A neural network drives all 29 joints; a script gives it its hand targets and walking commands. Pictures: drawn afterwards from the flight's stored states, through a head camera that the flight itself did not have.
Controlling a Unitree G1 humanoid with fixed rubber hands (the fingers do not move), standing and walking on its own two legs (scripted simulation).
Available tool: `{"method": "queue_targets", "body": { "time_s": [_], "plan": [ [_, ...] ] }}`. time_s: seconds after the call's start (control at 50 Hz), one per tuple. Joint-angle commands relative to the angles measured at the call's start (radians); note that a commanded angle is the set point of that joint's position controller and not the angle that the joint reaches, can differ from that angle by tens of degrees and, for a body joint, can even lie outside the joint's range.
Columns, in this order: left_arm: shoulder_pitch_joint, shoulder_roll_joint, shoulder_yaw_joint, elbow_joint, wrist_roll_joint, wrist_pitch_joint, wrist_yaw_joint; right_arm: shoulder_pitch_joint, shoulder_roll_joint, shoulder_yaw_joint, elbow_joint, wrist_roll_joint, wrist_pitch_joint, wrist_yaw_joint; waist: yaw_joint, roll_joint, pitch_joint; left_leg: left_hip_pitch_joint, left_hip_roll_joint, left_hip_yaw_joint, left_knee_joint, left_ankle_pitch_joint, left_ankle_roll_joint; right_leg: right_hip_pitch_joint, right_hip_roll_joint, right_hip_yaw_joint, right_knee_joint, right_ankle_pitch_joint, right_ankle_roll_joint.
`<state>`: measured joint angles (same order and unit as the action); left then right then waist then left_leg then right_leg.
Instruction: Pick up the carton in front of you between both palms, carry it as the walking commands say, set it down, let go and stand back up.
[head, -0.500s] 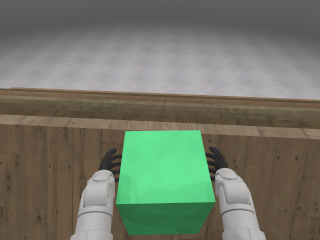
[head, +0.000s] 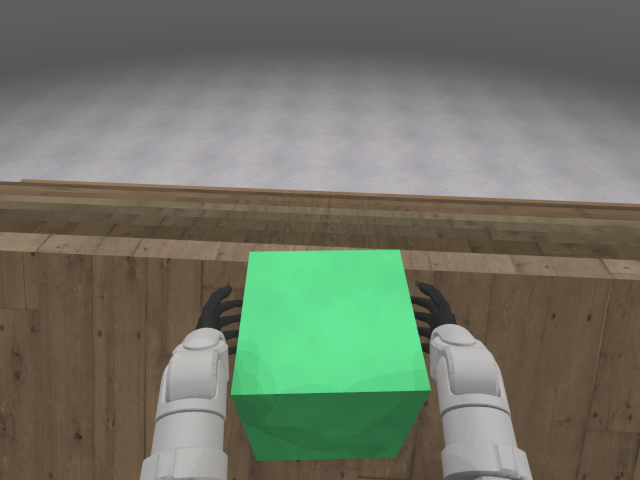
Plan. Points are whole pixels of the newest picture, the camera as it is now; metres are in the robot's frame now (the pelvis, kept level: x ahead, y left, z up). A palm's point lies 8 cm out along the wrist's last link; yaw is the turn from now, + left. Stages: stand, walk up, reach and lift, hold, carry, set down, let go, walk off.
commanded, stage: hold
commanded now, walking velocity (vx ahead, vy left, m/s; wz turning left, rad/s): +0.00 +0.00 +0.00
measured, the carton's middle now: (325, 359) +0.31 +0.00 -0.03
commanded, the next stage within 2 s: carry in 0.98 s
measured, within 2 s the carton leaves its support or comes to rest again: neither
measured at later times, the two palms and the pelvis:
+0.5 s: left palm (212, 339) +0.29 +0.15 +0.05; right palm (442, 335) +0.30 -0.15 +0.05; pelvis +0.01 +0.00 +0.00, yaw +0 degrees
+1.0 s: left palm (211, 340) +0.29 +0.15 +0.05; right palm (442, 336) +0.29 -0.15 +0.05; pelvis +0.00 +0.00 +0.00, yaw +0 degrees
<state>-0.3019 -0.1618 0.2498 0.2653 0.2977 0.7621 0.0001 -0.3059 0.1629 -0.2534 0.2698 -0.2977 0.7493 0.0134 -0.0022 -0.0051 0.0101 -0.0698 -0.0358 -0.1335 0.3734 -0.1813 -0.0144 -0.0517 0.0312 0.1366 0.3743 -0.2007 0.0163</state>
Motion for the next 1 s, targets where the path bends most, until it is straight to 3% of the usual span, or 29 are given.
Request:
{"method": "queue_targets", "body": {
  "time_s": [0.0,0.48,0.94,0.96,0.98],
  "plan": [
    [-0.535,-0.938,-0.553,-0.02,-0.279,-0.038,-0.251,-0.512,0.925,0.542,0.0,0.265,-0.031,0.248,-0.001,0.009,-0.214,0.067,-0.06,0.072,-0.061,0.066,-0.006,-0.012,0.064,-0.079,-0.07,0.069,-0.005],
    [-0.452,-0.916,-0.566,-0.078,-0.289,-0.032,-0.244,-0.429,0.919,0.561,-0.058,0.278,-0.021,0.237,0.003,0.002,-0.227,0.097,-0.064,0.068,-0.066,0.185,-0.006,0.034,0.064,-0.069,-0.077,0.198,0.005],
    [-0.487,-0.923,-0.562,-0.057,-0.287,-0.036,-0.249,-0.463,0.923,0.552,-0.035,0.272,-0.026,0.241,0.001,0.006,-0.218,0.081,-0.061,0.07,-0.065,0.124,-0.004,0.009,0.063,-0.072,-0.073,0.13,-0.001],
    [-0.508,-0.923,-0.569,-0.056,-0.294,-0.036,-0.247,-0.478,0.917,0.558,-0.041,0.276,-0.026,0.24,0.002,0.03,-0.196,-0.034,0.106,0.045,0.009,-0.046,0.011,-0.13,-0.104,-0.025,0.007,-0.016,-0.013],
    [-0.509,-0.919,-0.576,-0.068,-0.298,-0.036,-0.245,-0.468,0.927,0.566,-0.042,0.283,-0.025,0.236,0.004,0.037,-0.212,-0.077,0.11,0.0,-0.027,-0.264,0.018,-0.164,-0.093,-0.003,-0.006,-0.219,-0.022]
  ]
}}
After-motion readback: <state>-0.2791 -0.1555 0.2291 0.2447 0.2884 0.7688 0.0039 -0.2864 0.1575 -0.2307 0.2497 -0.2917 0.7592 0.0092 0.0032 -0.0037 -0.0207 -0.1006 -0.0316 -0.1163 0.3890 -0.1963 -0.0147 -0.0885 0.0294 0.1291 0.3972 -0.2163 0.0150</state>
